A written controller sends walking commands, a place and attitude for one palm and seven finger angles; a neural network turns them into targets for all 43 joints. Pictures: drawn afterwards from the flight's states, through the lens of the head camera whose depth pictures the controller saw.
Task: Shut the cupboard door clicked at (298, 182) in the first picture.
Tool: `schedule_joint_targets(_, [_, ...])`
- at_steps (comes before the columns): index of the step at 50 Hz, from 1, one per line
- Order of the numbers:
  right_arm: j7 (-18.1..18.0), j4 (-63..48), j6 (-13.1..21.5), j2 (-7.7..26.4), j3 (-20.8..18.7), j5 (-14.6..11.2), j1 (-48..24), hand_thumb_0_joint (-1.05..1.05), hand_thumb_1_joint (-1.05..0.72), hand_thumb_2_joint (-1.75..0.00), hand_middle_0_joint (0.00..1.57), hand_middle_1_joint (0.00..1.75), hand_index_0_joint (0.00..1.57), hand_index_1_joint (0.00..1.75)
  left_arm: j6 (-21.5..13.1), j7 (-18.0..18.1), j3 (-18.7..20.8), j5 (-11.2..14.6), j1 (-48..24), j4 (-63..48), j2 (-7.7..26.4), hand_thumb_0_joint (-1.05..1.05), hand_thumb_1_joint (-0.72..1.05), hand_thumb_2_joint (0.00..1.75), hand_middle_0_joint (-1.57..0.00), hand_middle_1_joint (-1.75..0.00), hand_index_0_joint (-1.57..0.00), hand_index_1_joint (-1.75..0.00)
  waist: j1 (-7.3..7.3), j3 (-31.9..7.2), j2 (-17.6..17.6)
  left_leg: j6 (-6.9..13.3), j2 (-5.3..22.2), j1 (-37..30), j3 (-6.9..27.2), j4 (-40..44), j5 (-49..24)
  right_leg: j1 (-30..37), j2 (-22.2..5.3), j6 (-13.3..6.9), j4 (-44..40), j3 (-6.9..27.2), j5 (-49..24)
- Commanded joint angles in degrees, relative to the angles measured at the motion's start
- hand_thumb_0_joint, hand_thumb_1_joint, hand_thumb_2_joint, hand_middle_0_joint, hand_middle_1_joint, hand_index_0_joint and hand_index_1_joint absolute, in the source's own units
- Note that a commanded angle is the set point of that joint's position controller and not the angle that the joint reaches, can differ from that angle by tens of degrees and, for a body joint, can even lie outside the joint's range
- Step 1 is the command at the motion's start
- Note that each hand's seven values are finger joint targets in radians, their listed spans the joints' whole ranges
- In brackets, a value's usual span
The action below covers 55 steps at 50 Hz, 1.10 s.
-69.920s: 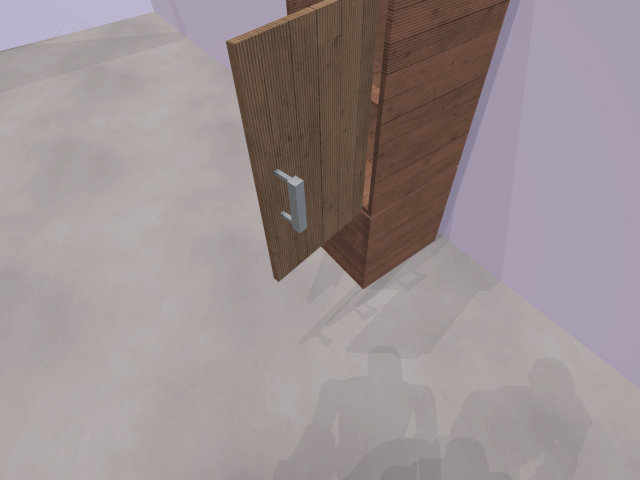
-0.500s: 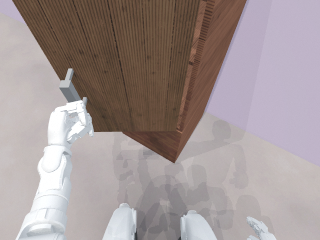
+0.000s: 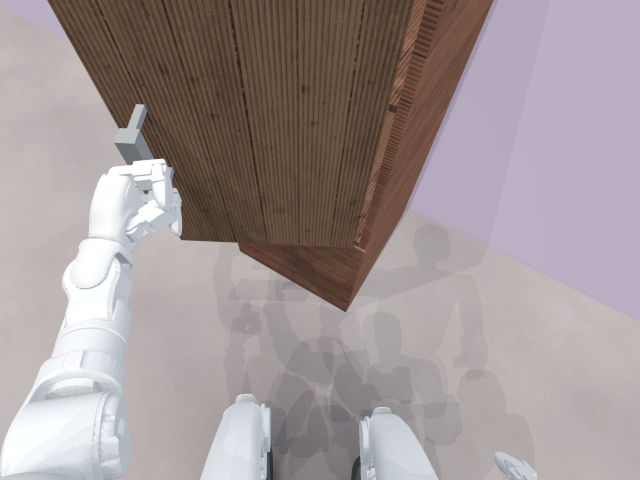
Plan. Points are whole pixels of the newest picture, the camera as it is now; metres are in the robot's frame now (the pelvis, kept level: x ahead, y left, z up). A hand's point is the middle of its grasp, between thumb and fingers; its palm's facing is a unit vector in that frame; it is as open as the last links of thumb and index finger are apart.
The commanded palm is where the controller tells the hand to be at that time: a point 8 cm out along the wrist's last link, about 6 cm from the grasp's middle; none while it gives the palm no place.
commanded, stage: push the door shut along its arc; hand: left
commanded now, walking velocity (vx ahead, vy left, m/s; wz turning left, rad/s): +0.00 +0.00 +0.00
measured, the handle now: (151, 159) +0.50 +0.23 +0.05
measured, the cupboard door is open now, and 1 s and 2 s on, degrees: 29 14 0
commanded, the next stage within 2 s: pull the fist back off the door in 1.42 s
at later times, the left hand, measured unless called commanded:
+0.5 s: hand (201, 176) +0.48 +0.16 +0.05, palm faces -0.23 -0.97 -0.08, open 3.1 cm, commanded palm +0.49 +0.19 +0.05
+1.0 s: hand (234, 136) +0.54 +0.12 +0.06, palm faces -0.34 -0.94 -0.06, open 2.6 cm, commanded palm +0.56 +0.15 +0.05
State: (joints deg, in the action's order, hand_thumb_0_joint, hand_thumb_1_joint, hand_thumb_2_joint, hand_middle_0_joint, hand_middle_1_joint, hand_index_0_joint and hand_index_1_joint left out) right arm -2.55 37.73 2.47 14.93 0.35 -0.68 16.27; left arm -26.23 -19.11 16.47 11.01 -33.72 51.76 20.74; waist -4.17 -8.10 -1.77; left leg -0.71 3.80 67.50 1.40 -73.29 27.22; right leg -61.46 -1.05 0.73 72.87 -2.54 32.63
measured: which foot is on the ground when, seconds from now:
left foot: down 0.00-1.00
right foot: down 0.00-1.00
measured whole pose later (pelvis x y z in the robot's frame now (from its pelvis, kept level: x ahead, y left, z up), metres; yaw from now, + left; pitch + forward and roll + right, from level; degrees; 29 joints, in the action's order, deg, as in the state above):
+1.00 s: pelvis -0.02 +0.00 -0.04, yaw -3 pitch +29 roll -4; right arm -1.1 38.4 3.1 15.0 3.0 0.3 20.4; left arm -16.6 -27.4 17.8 2.6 -65.9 70.6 34.9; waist -12.8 -7.1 -3.3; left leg -0.5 5.5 82.3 2.3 -81.1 27.8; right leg -76.2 0.9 0.7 79.8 -2.6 32.4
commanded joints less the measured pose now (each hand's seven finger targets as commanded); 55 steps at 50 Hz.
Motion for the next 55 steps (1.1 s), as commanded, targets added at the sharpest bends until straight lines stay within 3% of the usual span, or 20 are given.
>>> schedule_joint_targets(1, [-0.61, -4.12, 1.85, 9.74, -3.76, -0.26, 5.26, 0.00, -0.90, -0.90, 0.20, 0.30, 0.20, 0.30, -3.57, -1.61, -0.70, -0.15, -30.49, -10.42, 10.44, 0.00, 0.90, 0.90, -1.30, -1.50, -1.30, -1.50, -4.33, -25.47, -3.88, 2.03, -2.04, -25.52, 2.42, 7.91, -8.17, 0.89, 2.58, -2.44, -11.43, 0.62, -11.06])
schedule_joint_targets(4, [-0.56, -3.83, 2.16, 10.06, -3.74, -0.14, 6.02, 0.00, -0.90, -0.90, 0.20, 0.30, 0.20, 0.30, -4.06, -2.61, -1.63, -0.32, -34.95, -10.38, 10.62, 0.00, 0.90, 0.90, -1.30, -1.50, -1.30, -1.50, -4.86, -26.63, -5.65, 2.03, -2.06, -27.13, 3.24, 8.01, -7.48, -1.06, 2.72, -2.81, -10.84, 0.21, -10.06])
schedule_joint_targets(5, [-0.48, -3.67, 2.24, 10.09, -3.83, -0.16, 5.72, 0.00, -0.90, -0.90, 0.20, 0.30, 0.20, 0.30, -4.26, -3.02, -2.83, -0.52, -36.27, -11.09, 9.80, 0.00, 0.90, 0.90, -1.30, -1.50, -1.30, -1.50, -4.93, -28.15, -8.10, 1.76, -1.98, -29.07, 3.45, 8.13, -7.97, -2.25, 2.55, -2.87, -10.61, 0.11, -10.20])
schedule_joint_targets(7, [-0.26, -3.43, 2.11, 10.31, -3.76, -0.19, 6.07, 0.00, -0.90, -0.90, 0.20, 0.30, 0.20, 0.30, -3.84, -3.46, -2.58, -0.42, -35.66, -9.02, 10.24, 0.00, 0.90, 0.90, -1.30, -1.50, -1.30, -1.50, -4.87, -27.31, -7.86, 1.62, -1.91, -29.09, 3.85, 8.48, -7.01, -2.84, 2.76, -3.02, -10.84, -0.08, -9.52])
schedule_joint_targets(9, [-0.43, -3.13, 2.20, 10.57, -3.57, -0.13, 6.59, 0.00, -0.90, -0.90, 0.20, 0.30, 0.20, 0.30, -3.62, -3.61, -2.43, -0.51, -38.74, -7.84, 11.21, 0.00, 0.90, 0.90, -1.30, -1.50, -1.30, -1.50, -5.88, -25.83, -6.06, 1.96, -1.96, -27.30, 4.19, 8.26, -5.42, -3.44, 2.87, -3.03, -10.61, -0.27, -8.64])
schedule_joint_targets(11, [-0.32, -2.92, 2.33, 10.55, -3.53, -0.23, 6.39, 0.00, -0.90, -0.90, 0.20, 0.30, 0.20, 0.30, -3.06, -3.44, -3.83, -0.78, -41.33, -6.56, 9.83, 0.00, 0.90, 0.90, -1.30, -1.50, -1.30, -1.50, -6.80, -25.05, -6.96, 1.89, -1.93, -27.20, 4.41, 8.55, -3.40, -5.15, 2.74, -2.90, -10.76, -0.38, -7.49])
schedule_joint_targets(14, [-0.34, -2.80, 2.71, 11.00, -3.35, -0.03, 7.18, 0.00, -0.90, -0.90, 0.20, 0.30, 0.20, 0.30, -2.87, -3.17, -3.92, -1.33, -44.27, -5.12, 10.65, 0.00, 0.90, 0.90, -1.30, -1.50, -1.30, -1.50, -7.71, -24.40, -6.10, 2.15, -1.95, -26.10, 4.94, 8.45, -1.05, -6.71, 2.87, -2.96, -10.45, -0.43, -6.27])
schedule_joint_targets(17, [-0.25, -2.33, 3.03, 11.26, -3.40, 0.15, 7.52, 0.00, -0.90, -0.90, 0.20, 0.30, 0.20, 0.30, -2.88, -3.09, -4.98, -2.45, -47.44, -5.22, 10.78, 0.00, 0.90, 0.90, -1.30, -1.50, -1.30, -1.50, -8.01, -26.81, -8.40, 1.92, -1.79, -27.34, 5.34, 8.02, -0.97, -8.11, 2.70, -3.03, -9.87, -0.33, -6.26])
schedule_joint_targets(21, [-0.20, -1.64, 3.30, 11.52, -3.10, 0.33, 8.09, 0.00, -0.90, -0.90, 0.20, 0.30, 0.20, 0.30, -1.63, -3.12, -6.31, -3.51, -50.97, -1.81, 10.47, 0.00, 0.90, 0.90, -1.30, -1.50, -1.30, -1.50, -9.50, -25.96, -9.92, 1.78, -1.59, -27.51, 6.17, 7.75, 0.48, -11.08, 2.70, -3.19, -9.27, -0.75, -5.70])
schedule_joint_targets(24, [-0.36, -1.85, 3.70, 11.79, -2.82, 0.45, 9.05, 0.00, -0.90, -0.90, 0.20, 0.30, 0.20, 0.30, -0.63, -3.09, -5.34, -3.49, -53.78, -0.95, 12.16, 0.00, 0.90, 0.90, -1.30, -1.50, -1.30, -1.50, -10.14, -26.78, -9.17, 2.25, -1.72, -25.99, 5.85, 6.87, 0.01, -10.67, 2.91, -3.26, -8.99, -0.72, -5.38])
schedule_joint_targets(26, [-0.24, -1.96, 3.66, 11.86, -2.60, 0.53, 9.30, 0.00, -0.90, -0.90, 0.20, 0.30, 0.20, 0.30, 0.58, -3.21, -2.70, -3.37, -53.35, 0.87, 14.91, 0.00, 0.90, 0.90, -1.30, -1.50, -1.30, -1.50, -9.21, -29.29, -9.40, 2.22, -1.70, -25.29, 5.38, 5.81, -2.77, -9.16, 2.90, -3.35, -8.52, -0.74, -6.42])
schedule_joint_targets(28, [-0.09, -2.04, 3.53, 11.70, -2.32, 0.46, 9.63, 0.00, -0.90, -0.90, 0.20, 0.30, 0.20, 0.30, 1.58, -3.28, -2.36, -3.57, -54.67, 2.68, 15.56, 0.00, 0.90, 0.90, -1.30, -1.50, -1.30, -1.50, -10.01, -28.26, -7.76, 2.55, -1.74, -22.58, 4.67, 4.90, -2.68, -8.70, 3.02, -3.03, -8.70, -0.49, -6.12])
schedule_joint_targets(30, [-0.06, -2.44, 3.55, 12.07, -1.97, 0.46, 10.00, 0.00, -0.90, -0.90, 0.20, 0.30, 0.20, 0.30, 2.14, -3.14, 0.76, -4.07, -55.34, 4.62, 19.58, 0.00, 0.90, 0.90, -1.30, -1.50, -1.30, -1.50, -10.07, -28.14, -6.84, 2.82, -1.53, -20.07, 4.29, 3.97, -3.41, -8.34, 3.14, -2.86, -8.18, -0.20, -6.12])
schedule_joint_targets(32, [0.30, -2.86, 3.08, 11.93, -1.72, 0.70, 10.69, 0.00, -0.90, -0.90, 0.20, 0.30, 0.20, 0.30, 2.83, -2.74, 3.57, -5.26, -54.42, 5.77, 23.14, 0.00, 0.90, 0.90, -1.30, -1.50, -1.30, -1.50, -9.12, -29.20, -7.98, 2.85, -1.48, -18.71, 3.80, 2.96, -6.17, -7.32, 3.22, -2.98, -7.35, -0.11, -7.36])
schedule_joint_targets(36, [1.25, -4.09, 1.91, 11.50, -1.51, 1.21, 11.63, 0.00, -0.90, -0.90, 0.20, 0.30, 0.20, 0.30, 3.65, -2.81, 6.40, -7.52, -50.37, 7.81, 26.58, 0.00, 0.90, 0.90, -1.30, -1.50, -1.30, -1.50, -8.00, -31.03, -8.42, 2.76, -1.11, -17.24, 3.08, 1.36, -11.46, -5.42, 3.52, -2.86, -5.95, -0.19, -10.71])
schedule_joint_targets(39, [1.47, -4.32, 1.57, 11.24, -1.88, 1.07, 12.39, 0.00, -0.90, -0.90, 0.20, 0.30, 0.20, 0.30, 3.73, -3.98, 4.37, -7.50, -54.59, 5.27, 24.51, 0.00, 0.90, 0.90, -1.30, -1.50, -1.30, -1.50, -9.94, -30.90, -6.79, 3.31, -1.05, -16.28, 2.84, 0.45, -11.08, -5.43, 3.84, -2.44, -6.20, 0.29, -11.32])
schedule_joint_targets(42, [1.14, -3.60, 1.13, 11.69, -2.07, 0.70, 13.08, 0.00, -0.90, -0.90, 0.20, 0.30, 0.20, 0.30, 5.35, -5.60, 4.58, -7.33, -57.34, 5.88, 26.27, 0.00, 0.90, 0.90, -1.30, -1.50, -1.30, -1.50, -10.93, -30.87, -6.34, 3.51, -0.88, -14.38, 2.39, -0.38, -10.01, -4.89, 4.00, -2.17, -6.78, 0.85, -11.30])
schedule_joint_targets(43, [1.05, -3.34, 1.16, 11.60, -2.06, 0.56, 13.20, 0.00, -0.90, -0.90, 0.20, 0.30, 0.20, 0.30, 5.94, -6.15, 3.31, -7.36, -58.11, 6.38, 25.14, 0.00, 0.90, 0.90, -1.30, -1.50, -1.30, -1.50, -11.49, -30.59, -5.67, 3.62, -0.99, -14.09, 2.45, -0.50, -9.62, -4.99, 4.17, -2.18, -7.03, 0.89, -11.21])
schedule_joint_targets(46, [0.75, -2.26, 1.60, 11.77, -1.98, 0.62, 13.93, 0.00, -0.90, -0.90, 0.20, 0.30, 0.20, 0.30, 6.78, -7.28, 2.17, -7.33, -61.38, 6.92, 24.76, 0.00, 0.90, 0.90, -1.30, -1.50, -1.30, -1.50, -11.97, -31.01, -8.53, 3.36, -0.86, -16.92, 3.35, -0.66, -9.74, -8.50, 4.17, -2.49, -6.54, 0.04, -10.36])
schedule_joint_targets(55, [-0.30, -0.67, 3.76, 11.98, -1.52, 0.79, 14.02, 0.00, -0.90, -0.90, 0.20, 0.30, 0.20, 0.30, 8.78, -8.56, -0.80, -7.22, -69.97, 7.90, 22.88, 0.00, 0.90, 0.90, -1.30, -1.50, -1.30, -1.50, -14.83, -31.38, -12.08, 3.63, -0.81, -17.67, 3.39, -2.79, -8.42, -13.97, 4.46, -2.72, -5.98, -0.27, -8.90])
